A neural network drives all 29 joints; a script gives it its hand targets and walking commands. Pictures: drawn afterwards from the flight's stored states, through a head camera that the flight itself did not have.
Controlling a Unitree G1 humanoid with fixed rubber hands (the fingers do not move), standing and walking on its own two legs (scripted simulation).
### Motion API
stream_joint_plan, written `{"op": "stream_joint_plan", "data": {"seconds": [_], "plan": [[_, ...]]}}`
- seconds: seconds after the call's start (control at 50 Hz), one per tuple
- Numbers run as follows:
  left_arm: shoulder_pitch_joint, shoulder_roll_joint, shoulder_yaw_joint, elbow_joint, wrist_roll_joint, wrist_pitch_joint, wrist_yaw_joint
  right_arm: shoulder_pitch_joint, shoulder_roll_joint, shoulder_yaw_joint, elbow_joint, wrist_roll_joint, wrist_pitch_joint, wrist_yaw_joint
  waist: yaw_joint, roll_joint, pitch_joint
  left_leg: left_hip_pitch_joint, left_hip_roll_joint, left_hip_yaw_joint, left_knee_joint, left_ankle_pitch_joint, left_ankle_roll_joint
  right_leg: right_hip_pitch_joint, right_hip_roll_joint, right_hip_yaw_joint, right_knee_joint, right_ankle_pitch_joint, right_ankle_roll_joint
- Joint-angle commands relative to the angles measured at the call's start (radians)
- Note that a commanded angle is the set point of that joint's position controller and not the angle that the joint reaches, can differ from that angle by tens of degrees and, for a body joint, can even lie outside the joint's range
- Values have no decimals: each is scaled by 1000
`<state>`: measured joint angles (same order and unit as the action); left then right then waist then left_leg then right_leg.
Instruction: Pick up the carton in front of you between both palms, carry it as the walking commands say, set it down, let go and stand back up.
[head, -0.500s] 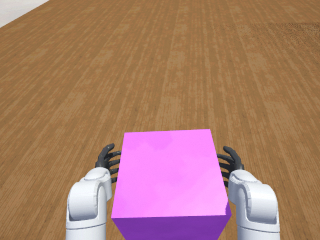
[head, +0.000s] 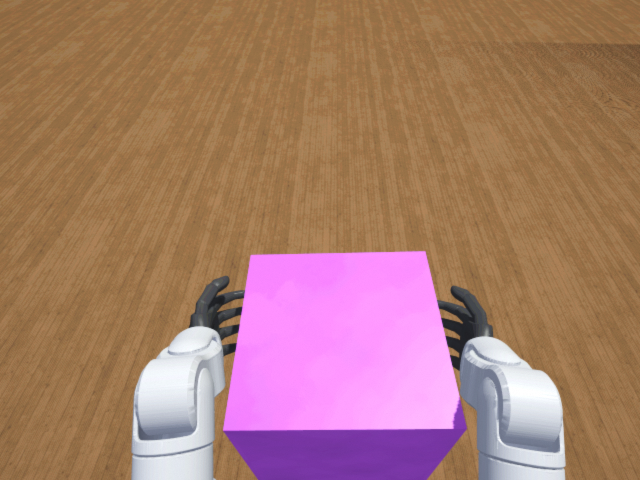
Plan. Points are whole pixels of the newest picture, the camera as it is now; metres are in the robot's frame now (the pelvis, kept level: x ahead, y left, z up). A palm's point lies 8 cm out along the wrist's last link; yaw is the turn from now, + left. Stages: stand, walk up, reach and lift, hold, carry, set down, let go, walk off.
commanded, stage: carry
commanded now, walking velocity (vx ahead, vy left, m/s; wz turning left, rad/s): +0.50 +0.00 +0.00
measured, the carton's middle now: (339, 376) +0.27 -0.01 +0.00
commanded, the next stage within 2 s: none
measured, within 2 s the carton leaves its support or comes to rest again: neither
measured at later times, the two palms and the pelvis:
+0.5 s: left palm (255, 195) +0.52 +0.12 +0.07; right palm (443, 201) +0.53 -0.18 +0.06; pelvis +0.25 -0.04 -0.01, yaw +2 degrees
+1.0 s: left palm (249, 167) +0.60 +0.14 +0.08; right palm (425, 172) +0.60 -0.16 +0.07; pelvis +0.33 -0.02 -0.02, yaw +1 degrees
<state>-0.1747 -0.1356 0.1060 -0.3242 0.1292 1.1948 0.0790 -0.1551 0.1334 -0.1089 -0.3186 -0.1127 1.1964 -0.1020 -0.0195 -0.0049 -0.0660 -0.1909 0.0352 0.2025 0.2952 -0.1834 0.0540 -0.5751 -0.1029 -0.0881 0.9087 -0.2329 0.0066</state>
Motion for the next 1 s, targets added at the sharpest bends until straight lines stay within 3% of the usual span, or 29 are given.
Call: {"op": "stream_joint_plan", "data": {"seconds": [0.0, 0.04, 0.08, 0.12, 0.16, 0.18, 0.2, 0.22, 0.24, 0.26, 0.3, 0.32, 0.34, 0.42, 0.46, 0.5, 0.52, 0.56, 0.62, 0.68, 0.98], "plan": [[-427, -948, -734, -64, -404, -9, -231, -502, 919, 724, -123, 449, -6, 292, 2, 137, -235, 266, 230, -167, -133, 186, 83, -64, -4, -31, -178, 85, 16], [-413, -920, -728, -69, -402, 3, -228, -481, 886, 714, -120, 439, 4, 288, -1, 139, -201, 269, 220, -133, -125, 238, 75, -43, 11, -60, -276, 138, 12], [-403, -892, -721, -61, -404, 19, -230, -456, 858, 705, -103, 425, 16, 283, -2, 150, -169, 266, 201, -79, -82, 397, 56, 1, 40, -100, -352, 183, 5], [-406, -870, -713, -50, -409, 33, -236, -444, 843, 696, -86, 408, 26, 277, 0, 162, -157, 278, 187, -42, -6, 569, 25, 74, 64, -125, -417, 246, -4], [-397, -859, -705, -30, -410, 42, -243, -451, 837, 690, -72, 397, 34, 274, 21, 137, -190, 220, 147, 28, 173, 612, -30, 293, 110, -183, -534, 347, -9], [-409, -854, -699, -25, -408, 45, -247, -453, 829, 689, -65, 392, 37, 274, 26, 107, -220, 135, 120, 39, 283, 542, -66, 452, 87, -169, -563, 418, -6], [-408, -845, -688, -16, -406, 50, -250, -469, 817, 687, -59, 388, 40, 275, 35, 7, -281, 6, 87, 24, 445, 226, -100, 622, -70, 1, -512, 726, -20], [-416, -838, -669, 23, -399, 44, -255, -518, 849, 710, -63, 412, 50, 272, 46, -214, -402, -256, -9, -35, 696, -199, -127, 923, -306, 286, -450, 994, -191], [-369, -865, -669, 47, -411, 36, -257, -484, 856, 709, -53, 414, 50, 274, 44, -240, -441, -299, -28, -116, 805, -397, -119, 880, -328, 355, -531, 923, -248], [-383, -903, -673, 31, -415, 25, -260, -515, 891, 721, -58, 417, 39, 277, 38, -206, -416, -300, 3, -165, 810, -401, -101, 807, -302, 287, -561, 847, -239], [-434, -978, -686, 2, -426, 4, -266, -567, 939, 737, -78, 425, 14, 279, 28, -105, -378, -259, 67, -200, 606, -352, -76, 691, -247, 165, -587, 739, -167], [-443, -997, -690, -6, -432, -5, -268, -574, 956, 747, -92, 427, 3, 275, 26, -101, -369, -193, 58, -180, 480, -326, -79, 632, -209, 111, -606, 673, -134], [-447, -1005, -692, -15, -433, -12, -270, -561, 972, 756, -95, 426, -6, 271, 26, -111, -377, -149, 32, -148, 413, -314, -83, 615, -195, 80, -617, 629, -133], [-389, -979, -699, -44, -431, -25, -272, -496, 975, 762, -119, 411, -27, 257, 28, -143, -424, -60, 24, -89, 232, -139, -85, 613, -181, 12, -583, 567, -135], [-392, -955, -701, -62, -429, -23, -271, -490, 957, 759, -133, 408, -24, 257, 20, -115, -398, 28, 44, -70, 89, 82, -85, 540, -141, -36, -542, 453, -101], [-388, -926, -698, -54, -415, -14, -268, -497, 923, 749, -140, 414, -6, 262, 20, -67, -370, 104, 131, -114, 66, 194, -82, 443, -112, -43, -509, 258, -51], [-403, -912, -702, -60, -414, -2, -266, -505, 904, 742, -120, 413, 1, 266, 29, 0, -332, 57, 166, -149, 117, 254, -74, 430, -71, -44, -515, 208, -26], [-424, -890, -699, -26, -410, 21, -264, -487, 888, 717, -62, 404, 21, 273, 23, 53, -283, 16, 172, -145, 140, 305, -68, 449, -77, -24, -483, 281, -15], [-412, -873, -693, 35, -399, 39, -262, -453, 873, 688, 23, 393, 34, 281, 22, 54, -274, 26, 158, -141, 176, 476, -64, 448, -75, -22, -417, 460, -8], [-446, -889, -693, 61, -403, 39, -264, -487, 889, 684, 44, 396, 33, 285, 22, 46, -286, 44, 154, -134, 203, 565, -62, 439, -67, -26, -393, 496, -3], [-465, -922, -699, 10, -417, 25, -257, -536, 916, 709, -39, 419, 22, 276, 19, 10, -330, 43, 140, -126, 233, 444, -44, 451, -69, -14, -370, 444, -11]]}}
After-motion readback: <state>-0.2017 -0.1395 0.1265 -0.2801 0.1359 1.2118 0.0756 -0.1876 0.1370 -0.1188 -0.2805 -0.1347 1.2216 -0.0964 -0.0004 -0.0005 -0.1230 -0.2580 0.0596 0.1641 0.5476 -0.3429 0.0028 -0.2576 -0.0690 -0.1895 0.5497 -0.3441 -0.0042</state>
